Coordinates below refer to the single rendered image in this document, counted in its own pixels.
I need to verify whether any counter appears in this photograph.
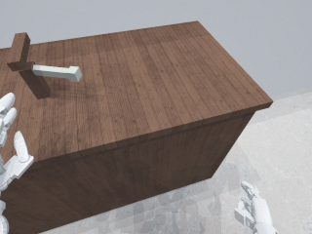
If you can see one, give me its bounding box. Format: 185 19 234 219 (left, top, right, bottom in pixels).
0 20 273 234

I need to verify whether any right robot forearm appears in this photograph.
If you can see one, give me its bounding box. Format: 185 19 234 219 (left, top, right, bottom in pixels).
253 223 279 234

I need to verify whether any right robot hand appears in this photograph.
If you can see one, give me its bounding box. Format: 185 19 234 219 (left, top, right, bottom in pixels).
234 180 273 230

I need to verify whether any left robot hand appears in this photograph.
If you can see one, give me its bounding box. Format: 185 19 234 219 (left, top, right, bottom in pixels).
0 93 34 197

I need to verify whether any left robot forearm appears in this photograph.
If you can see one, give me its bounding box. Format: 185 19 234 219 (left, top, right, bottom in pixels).
0 200 10 234

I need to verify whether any tap lever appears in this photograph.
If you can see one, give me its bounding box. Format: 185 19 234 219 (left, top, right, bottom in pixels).
31 64 82 82

